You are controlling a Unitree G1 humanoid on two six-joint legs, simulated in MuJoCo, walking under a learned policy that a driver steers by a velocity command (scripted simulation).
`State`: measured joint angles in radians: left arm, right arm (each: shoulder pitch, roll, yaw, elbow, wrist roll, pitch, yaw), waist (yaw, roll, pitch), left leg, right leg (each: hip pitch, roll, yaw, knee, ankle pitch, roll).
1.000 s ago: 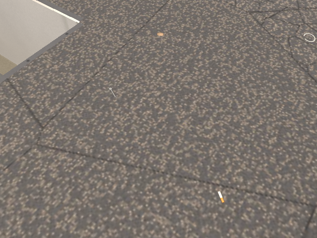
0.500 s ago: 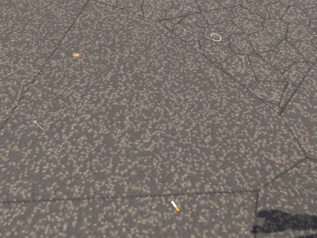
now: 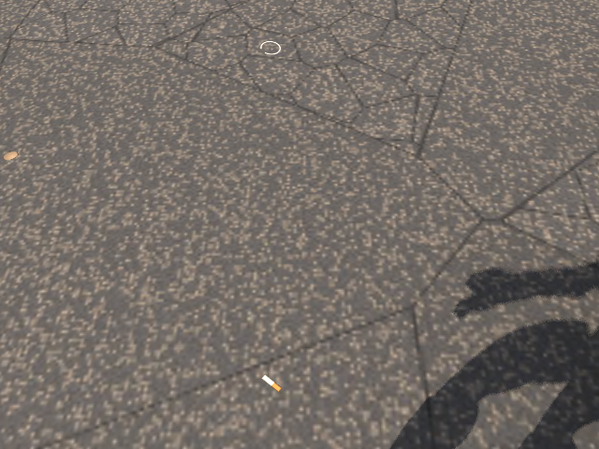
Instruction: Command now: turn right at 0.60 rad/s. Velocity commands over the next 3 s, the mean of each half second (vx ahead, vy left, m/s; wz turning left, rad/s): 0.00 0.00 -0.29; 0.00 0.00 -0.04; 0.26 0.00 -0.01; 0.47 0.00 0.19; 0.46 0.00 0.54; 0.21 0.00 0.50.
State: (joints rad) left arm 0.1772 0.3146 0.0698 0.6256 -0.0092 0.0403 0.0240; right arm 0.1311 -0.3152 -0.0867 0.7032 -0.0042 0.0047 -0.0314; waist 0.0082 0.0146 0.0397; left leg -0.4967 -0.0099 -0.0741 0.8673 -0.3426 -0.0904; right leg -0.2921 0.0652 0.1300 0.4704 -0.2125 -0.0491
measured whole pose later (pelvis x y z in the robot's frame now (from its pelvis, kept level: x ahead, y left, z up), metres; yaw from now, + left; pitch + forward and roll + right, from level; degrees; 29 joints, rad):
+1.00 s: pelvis +0.00 -0.01 -0.01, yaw -7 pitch -2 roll +0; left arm 0.23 0.23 0.02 0.83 0.01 0.00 0.02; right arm 0.21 -0.27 -0.04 0.91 0.00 0.00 -0.04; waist -0.01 0.00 0.04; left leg -0.21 0.04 -0.04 0.49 -0.26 -0.05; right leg -0.16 0.03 0.05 0.50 -0.31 -0.01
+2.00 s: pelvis +0.38 -0.05 +0.00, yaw +1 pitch -1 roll -3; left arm 0.26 0.26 0.07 0.92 0.01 -0.11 -0.02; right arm 0.25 -0.29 -0.07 0.87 0.03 -0.04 -0.02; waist 0.03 0.05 0.04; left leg -0.62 0.12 -0.07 1.10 -0.23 0.03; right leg -0.12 0.05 -0.16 0.29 -0.16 -0.06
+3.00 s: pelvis +0.83 +0.06 +0.00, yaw +33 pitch +2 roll +0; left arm 0.21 0.27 0.05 0.78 0.00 -0.05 0.00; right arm 0.23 -0.30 -0.06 0.67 0.00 0.01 -0.02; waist 0.04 0.01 0.00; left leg -0.46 0.02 -0.04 0.90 -0.42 -0.01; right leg -0.29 0.01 -0.01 0.38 -0.13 -0.04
